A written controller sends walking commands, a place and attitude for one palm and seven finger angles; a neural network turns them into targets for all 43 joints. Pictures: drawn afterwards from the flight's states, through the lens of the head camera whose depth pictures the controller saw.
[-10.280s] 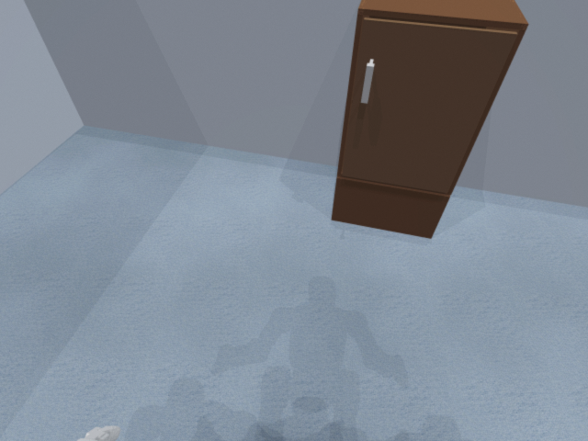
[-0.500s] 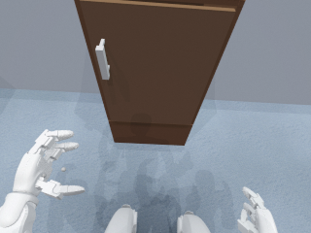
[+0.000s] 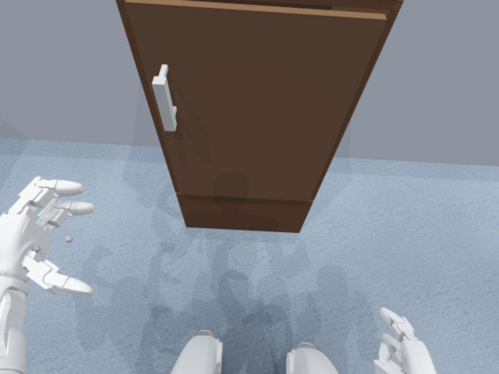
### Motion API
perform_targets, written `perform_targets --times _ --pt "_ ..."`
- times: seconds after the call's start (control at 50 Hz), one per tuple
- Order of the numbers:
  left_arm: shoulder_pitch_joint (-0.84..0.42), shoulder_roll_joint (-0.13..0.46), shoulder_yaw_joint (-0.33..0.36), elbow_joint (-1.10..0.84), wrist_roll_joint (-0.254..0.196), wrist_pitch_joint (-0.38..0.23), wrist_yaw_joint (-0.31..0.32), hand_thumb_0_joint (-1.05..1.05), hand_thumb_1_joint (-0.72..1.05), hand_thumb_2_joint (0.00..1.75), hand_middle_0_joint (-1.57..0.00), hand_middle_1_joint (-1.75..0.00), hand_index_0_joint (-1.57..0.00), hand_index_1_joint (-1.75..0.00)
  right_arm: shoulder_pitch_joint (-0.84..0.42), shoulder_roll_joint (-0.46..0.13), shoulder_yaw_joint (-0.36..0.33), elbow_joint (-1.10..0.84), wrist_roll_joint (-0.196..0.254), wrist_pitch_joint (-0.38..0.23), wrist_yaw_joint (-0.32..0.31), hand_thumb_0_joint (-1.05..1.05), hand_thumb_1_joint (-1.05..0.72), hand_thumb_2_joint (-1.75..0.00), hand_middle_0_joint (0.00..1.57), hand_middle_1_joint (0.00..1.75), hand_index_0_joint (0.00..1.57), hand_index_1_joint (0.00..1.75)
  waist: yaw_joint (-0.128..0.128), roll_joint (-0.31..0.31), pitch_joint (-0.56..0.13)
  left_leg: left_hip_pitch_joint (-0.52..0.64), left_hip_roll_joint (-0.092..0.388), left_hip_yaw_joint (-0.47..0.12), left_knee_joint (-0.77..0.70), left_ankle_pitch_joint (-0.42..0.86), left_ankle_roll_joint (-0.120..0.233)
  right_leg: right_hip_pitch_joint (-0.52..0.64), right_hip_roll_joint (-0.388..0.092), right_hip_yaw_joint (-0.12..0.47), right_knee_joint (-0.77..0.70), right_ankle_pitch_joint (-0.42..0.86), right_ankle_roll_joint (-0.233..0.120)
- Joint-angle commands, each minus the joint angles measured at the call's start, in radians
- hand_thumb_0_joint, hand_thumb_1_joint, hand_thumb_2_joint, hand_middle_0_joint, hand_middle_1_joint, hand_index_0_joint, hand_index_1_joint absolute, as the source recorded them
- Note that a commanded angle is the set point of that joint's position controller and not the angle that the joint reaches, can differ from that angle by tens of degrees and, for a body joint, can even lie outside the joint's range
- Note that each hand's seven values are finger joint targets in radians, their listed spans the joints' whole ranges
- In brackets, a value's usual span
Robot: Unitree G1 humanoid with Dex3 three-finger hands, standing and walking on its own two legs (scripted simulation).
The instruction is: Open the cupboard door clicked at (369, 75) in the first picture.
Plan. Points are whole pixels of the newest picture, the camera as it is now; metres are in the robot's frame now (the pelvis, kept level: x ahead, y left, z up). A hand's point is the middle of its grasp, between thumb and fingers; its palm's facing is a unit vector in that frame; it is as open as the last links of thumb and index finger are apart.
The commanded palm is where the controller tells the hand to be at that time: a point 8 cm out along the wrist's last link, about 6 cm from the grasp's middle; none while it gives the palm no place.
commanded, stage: raise the hand with hooked fingers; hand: left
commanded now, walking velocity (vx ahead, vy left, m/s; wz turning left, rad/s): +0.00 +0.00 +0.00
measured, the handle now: (167, 98) +0.60 +0.21 +0.04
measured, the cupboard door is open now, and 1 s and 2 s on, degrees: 0 0 0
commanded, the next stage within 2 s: move the hooked fingers beside the handle in 0.46 s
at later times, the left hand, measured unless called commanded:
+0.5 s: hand (83, 243) +0.28 +0.26 +0.05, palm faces +0.03 -1.00 -0.06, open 13.9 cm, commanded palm +0.26 +0.31 +0.05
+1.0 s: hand (99, 198) +0.36 +0.26 +0.04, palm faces +0.01 -1.00 -0.02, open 14.0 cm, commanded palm +0.34 +0.31 +0.05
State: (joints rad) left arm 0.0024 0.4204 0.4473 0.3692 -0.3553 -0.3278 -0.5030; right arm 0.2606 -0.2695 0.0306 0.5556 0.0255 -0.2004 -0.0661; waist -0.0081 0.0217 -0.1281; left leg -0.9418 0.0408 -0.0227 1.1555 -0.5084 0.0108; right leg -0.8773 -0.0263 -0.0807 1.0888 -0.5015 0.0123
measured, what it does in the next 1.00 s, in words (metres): stands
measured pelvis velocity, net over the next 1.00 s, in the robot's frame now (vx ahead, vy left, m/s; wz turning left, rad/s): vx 0.00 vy -0.01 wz -0.02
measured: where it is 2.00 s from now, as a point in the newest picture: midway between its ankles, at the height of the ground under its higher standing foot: outside the picture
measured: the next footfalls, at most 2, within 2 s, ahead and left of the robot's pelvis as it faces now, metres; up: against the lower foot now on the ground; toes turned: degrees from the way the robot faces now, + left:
none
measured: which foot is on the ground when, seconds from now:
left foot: down 0.00-1.00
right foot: down 0.00-1.00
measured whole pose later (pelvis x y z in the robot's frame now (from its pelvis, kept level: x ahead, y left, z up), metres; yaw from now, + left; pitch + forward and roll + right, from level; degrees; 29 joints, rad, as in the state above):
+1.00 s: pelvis +0.00 -0.01 -0.01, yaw -1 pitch +19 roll -3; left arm -0.29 0.47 0.47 0.66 -0.30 -0.32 -0.51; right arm 0.28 -0.28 0.03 0.57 0.03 -0.15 -0.07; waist -0.05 0.01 -0.13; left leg -0.99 0.05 -0.01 1.17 -0.51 0.00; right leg -0.95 -0.01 -0.07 1.11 -0.50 0.00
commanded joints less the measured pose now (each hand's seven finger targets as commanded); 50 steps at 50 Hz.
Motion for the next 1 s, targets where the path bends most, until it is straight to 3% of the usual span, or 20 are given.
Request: perform_targets --times 0.0,0.04,0.1,0.2,0.26,0.34,0.46,0.54,0.58,0.6,0.66,0.7,0.76,0.78,0.84,0.86,0.98 --pt "-0.093 0.194 0.064 -0.141 -0.04 -0.033 -0.038 0.0 -0.5 0.3 -0.3 -1.2 -0.3 -1.2 0.017 -0.164 -0.074 -0.146 0.012 -0.044 -0.009 0.0 -0.9 -0.9 0.2 0.3 0.2 0.3 -0.001 0.051 -0.297 0.255 -0.032 -0.019 -0.183 0.348 0.005 0.143 0.06 0.01 -0.131 0.263 -0.04" --pt "-0.098 0.214 0.085 -0.162 -0.047 -0.043 -0.037 0.0 -0.5 0.3 -0.3 -1.2 -0.3 -1.2 0.017 -0.166 -0.078 -0.147 0.012 -0.043 -0.006 0.0 -0.9 -0.9 0.2 0.3 0.2 0.3 0.004 0.045 -0.322 0.249 -0.034 -0.012 -0.179 0.346 0.006 0.161 0.056 0.017 -0.131 0.271 -0.036" --pt "-0.11 0.238 0.109 -0.165 -0.046 -0.065 -0.014 0.0 -0.5 0.3 -0.3 -1.2 -0.3 -1.2 0.017 -0.164 -0.077 -0.148 0.006 -0.04 -0.002 0.0 -0.9 -0.9 0.2 0.3 0.2 0.3 0.004 0.042 -0.288 0.215 -0.035 -0.01 -0.174 0.318 0.007 0.153 0.059 0.023 -0.13 0.241 -0.039" --pt "-0.127 0.238 0.105 -0.194 -0.029 -0.105 0.017 0.0 -0.5 0.3 -0.3 -1.2 -0.3 -1.2 0.016 -0.156 -0.078 -0.148 0.006 -0.035 0.0 0.0 -0.9 -0.9 0.2 0.3 0.2 0.3 0.004 0.095 -0.295 0.227 -0.035 -0.005 -0.177 0.312 0.007 0.155 0.055 0.03 -0.123 0.233 -0.042" --pt "-0.108 0.221 0.092 -0.174 -0.028 -0.102 0.009 0.0 -0.5 0.3 -0.3 -1.2 -0.3 -1.2 0.018 -0.154 -0.078 -0.147 0.011 -0.028 -0.001 0.0 -0.9 -0.9 0.2 0.3 0.2 0.3 -0.003 0.073 -0.294 0.229 -0.035 0.002 -0.183 0.289 0.01 0.161 0.053 0.037 -0.141 0.224 -0.034" --pt "-0.131 0.237 0.097 -0.181 -0.03 -0.099 -0.002 0.0 -0.5 0.3 -0.3 -1.2 -0.3 -1.2 0.01 -0.154 -0.075 -0.145 0.012 -0.026 -0.007 0.0 -0.9 -0.9 0.2 0.3 0.2 0.3 -0.005 0.087 -0.302 0.222 -0.036 0.003 -0.179 0.273 0.012 0.175 0.05 0.046 -0.147 0.217 -0.034" --pt "-0.143 0.217 0.086 -0.121 -0.034 -0.091 -0.004 0.0 -0.5 0.3 -0.3 -1.2 -0.3 -1.2 0.003 -0.154 -0.069 -0.146 0.014 -0.022 -0.011 0.0 -0.9 -0.9 0.2 0.3 0.2 0.3 -0.015 0.036 -0.246 0.176 -0.037 0.002 -0.178 0.207 0.014 0.156 0.05 0.055 -0.165 0.151 -0.029" --pt "-0.154 0.215 0.076 -0.124 -0.032 -0.091 -0.015 0.0 -0.5 0.3 -0.3 -1.2 -0.3 -1.2 0.001 -0.154 -0.068 -0.152 0.016 -0.023 -0.015 0.0 -0.9 -0.9 0.2 0.3 0.2 0.3 -0.015 0.038 -0.263 0.18 -0.038 0.004 -0.173 0.207 0.017 0.164 0.049 0.064 -0.166 0.151 -0.029" --pt "-0.237 0.229 0.073 -0.137 -0.021 -0.099 -0.01 0.0 -0.5 0.3 -0.3 -1.2 -0.3 -1.2 0.003 -0.153 -0.066 -0.14 0.012 -0.027 -0.019 0.0 -0.9 -0.9 0.2 0.3 0.2 0.3 -0.021 0.073 -0.283 0.19 -0.036 0.002 -0.164 0.22 0.016 0.149 0.048 0.061 -0.15 0.167 -0.03" --pt "-0.285 0.245 0.077 -0.13 -0.018 -0.102 -0.007 0.0 -0.5 0.3 -0.3 -1.2 -0.3 -1.2 0.008 -0.155 -0.065 -0.13 0.009 -0.027 -0.022 0.0 -0.9 -0.9 0.2 0.3 0.2 0.3 -0.036 0.061 -0.274 0.179 -0.033 0.002 -0.147 0.223 0.018 0.136 0.052 0.064 -0.144 0.172 -0.032" --pt "-0.376 0.269 0.091 -0.055 -0.006 -0.111 -0.006 0.0 -0.5 0.3 -0.3 -1.2 -0.3 -1.2 0.012 -0.157 -0.062 -0.108 0.011 -0.026 -0.031 0.0 -0.9 -0.9 0.2 0.3 0.2 0.3 -0.044 0.053 -0.258 0.156 -0.029 -0.004 -0.142 0.188 0.016 0.112 0.049 0.07 -0.143 0.129 -0.03" --pt "-0.419 0.285 0.089 -0.041 -0.003 -0.11 -0.016 0.0 -0.5 0.3 -0.3 -1.2 -0.3 -1.2 0.014 -0.16 -0.061 -0.106 0.011 -0.028 -0.035 0.0 -0.9 -0.9 0.2 0.3 0.2 0.3 -0.035 0.091 -0.284 0.163 -0.03 -0.001 -0.136 0.202 0.016 0.118 0.049 0.073 -0.132 0.141 -0.038" --pt "-0.423 0.287 0.085 0.001 0.007 -0.091 -0.025 0.0 -0.5 0.3 -0.3 -1.2 -0.3 -1.2 0.026 -0.162 -0.064 -0.101 0.012 -0.021 -0.032 0.0 -0.9 -0.9 0.2 0.3 0.2 0.3 -0.028 0.08 -0.338 0.199 -0.028 -0.002 -0.147 0.244 0.015 0.134 0.047 0.063 -0.13 0.195 -0.034" --pt "-0.419 0.296 0.089 0.026 0.012 -0.079 -0.028 0.0 -0.5 0.3 -0.3 -1.2 -0.3 -1.2 0.029 -0.164 -0.064 -0.101 0.013 -0.017 -0.032 0.0 -0.9 -0.9 0.2 0.3 0.2 0.3 -0.025 0.096 -0.331 0.194 -0.028 0.001 -0.149 0.252 0.013 0.133 0.046 0.062 -0.127 0.206 -0.034" --pt "-0.464 0.329 0.114 0.082 0.02 -0.056 -0.024 0.0 -0.5 0.3 -0.3 -1.2 -0.3 -1.2 0.044 -0.17 -0.065 -0.093 0.012 -0.003 -0.027 0.0 -0.9 -0.9 0.2 0.3 0.2 0.3 -0.027 0.061 -0.339 0.177 -0.025 -0.001 -0.141 0.266 0.014 0.133 0.048 0.059 -0.12 0.226 -0.031" --pt "-0.477 0.327 0.105 0.085 0.026 -0.054 -0.021 0.0 -0.5 0.3 -0.3 -1.2 -0.3 -1.2 0.046 -0.169 -0.065 -0.095 0.012 0.0 -0.024 0.0 -0.9 -0.9 0.2 0.3 0.2 0.3 -0.025 0.092 -0.347 0.181 -0.025 -0.001 -0.145 0.275 0.012 0.128 0.047 0.056 -0.114 0.232 -0.034" --pt "-0.554 0.341 0.117 0.128 0.043 -0.072 0.011 0.0 -0.5 0.3 -0.3 -1.2 -0.3 -1.2 0.075 -0.174 -0.071 -0.086 0.006 0.022 -0.01 0.0 -0.9 -0.9 0.2 0.3 0.2 0.3 -0.033 0.071 -0.364 0.198 -0.021 -0.004 -0.144 0.319 0.009 0.114 0.052 0.044 -0.103 0.266 -0.033"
